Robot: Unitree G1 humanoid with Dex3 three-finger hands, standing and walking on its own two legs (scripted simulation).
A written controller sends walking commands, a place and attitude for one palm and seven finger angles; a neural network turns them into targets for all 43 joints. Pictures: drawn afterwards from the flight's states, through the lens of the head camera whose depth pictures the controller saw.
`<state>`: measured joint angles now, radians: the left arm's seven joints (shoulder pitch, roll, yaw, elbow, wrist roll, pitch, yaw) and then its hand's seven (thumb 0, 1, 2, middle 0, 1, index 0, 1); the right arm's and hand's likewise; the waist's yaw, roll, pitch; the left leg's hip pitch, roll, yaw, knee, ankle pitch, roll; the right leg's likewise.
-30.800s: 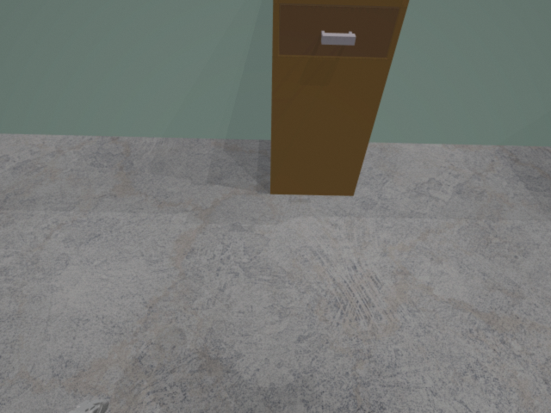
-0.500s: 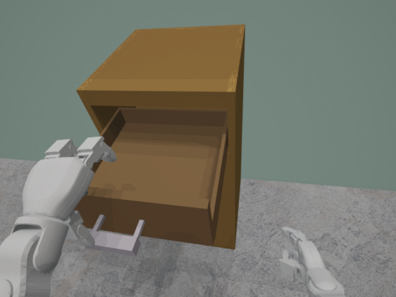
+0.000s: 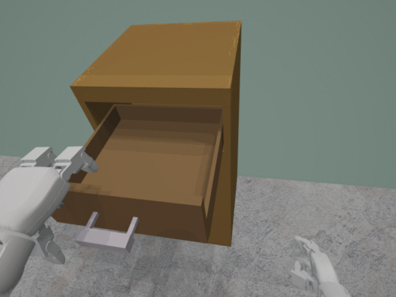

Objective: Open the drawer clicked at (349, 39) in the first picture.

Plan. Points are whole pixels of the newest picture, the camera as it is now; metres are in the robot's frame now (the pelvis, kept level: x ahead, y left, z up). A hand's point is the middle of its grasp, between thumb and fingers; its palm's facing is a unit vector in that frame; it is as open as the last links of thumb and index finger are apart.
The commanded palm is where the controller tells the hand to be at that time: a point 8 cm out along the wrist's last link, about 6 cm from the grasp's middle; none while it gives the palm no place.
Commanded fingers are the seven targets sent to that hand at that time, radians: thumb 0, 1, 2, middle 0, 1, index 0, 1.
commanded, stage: draw the hand back to the body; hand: left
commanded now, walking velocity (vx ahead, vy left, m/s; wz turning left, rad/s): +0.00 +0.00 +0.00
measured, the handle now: (109, 229) +0.22 +0.23 +0.03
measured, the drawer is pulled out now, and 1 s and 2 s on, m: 0.29 0.29 0.29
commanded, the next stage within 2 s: step back with the hand held close in 1.38 s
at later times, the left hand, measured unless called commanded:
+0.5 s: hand (59, 201) +0.19 +0.23 +0.19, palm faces +0.29 -0.69 -0.66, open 13.7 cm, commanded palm +0.14 +0.27 +0.23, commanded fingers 0.00 -0.25 0.41 -0.28 -1.04 -0.28 -1.04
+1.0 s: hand (57, 183) +0.21 +0.23 +0.21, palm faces +0.40 -0.81 -0.43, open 10.2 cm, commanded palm +0.15 +0.29 +0.22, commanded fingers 0.00 0.62 0.78 -0.22 -0.48 -0.22 -0.48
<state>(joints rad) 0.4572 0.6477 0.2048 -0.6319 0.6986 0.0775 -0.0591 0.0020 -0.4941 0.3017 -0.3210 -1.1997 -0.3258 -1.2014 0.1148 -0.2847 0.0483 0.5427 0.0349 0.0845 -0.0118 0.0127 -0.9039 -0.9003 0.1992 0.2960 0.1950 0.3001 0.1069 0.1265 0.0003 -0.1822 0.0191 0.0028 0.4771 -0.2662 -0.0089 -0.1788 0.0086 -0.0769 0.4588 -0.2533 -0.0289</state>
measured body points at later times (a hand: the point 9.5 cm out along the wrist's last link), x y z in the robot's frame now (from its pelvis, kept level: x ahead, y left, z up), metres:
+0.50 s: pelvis +0.00 +0.02 +0.00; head +0.01 -0.01 +0.45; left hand +0.17 +0.27 +0.22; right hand +0.22 -0.18 -0.07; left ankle -0.01 +0.13 -0.74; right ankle +0.00 -0.10 -0.74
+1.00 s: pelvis +0.02 +0.01 +0.00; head +0.02 -0.01 +0.45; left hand +0.18 +0.28 +0.23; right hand +0.22 -0.21 -0.08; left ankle -0.01 +0.13 -0.74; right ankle +0.00 -0.10 -0.74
